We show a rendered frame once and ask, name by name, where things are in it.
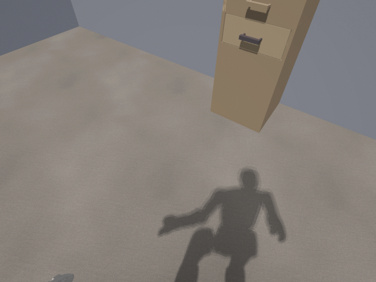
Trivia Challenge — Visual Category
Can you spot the drawer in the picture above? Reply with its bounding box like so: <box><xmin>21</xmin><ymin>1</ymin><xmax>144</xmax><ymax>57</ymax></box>
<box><xmin>222</xmin><ymin>13</ymin><xmax>292</xmax><ymax>60</ymax></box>

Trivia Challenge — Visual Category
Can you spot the cabinet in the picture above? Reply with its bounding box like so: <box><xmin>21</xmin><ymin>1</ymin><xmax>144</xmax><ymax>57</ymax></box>
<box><xmin>210</xmin><ymin>0</ymin><xmax>320</xmax><ymax>133</ymax></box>

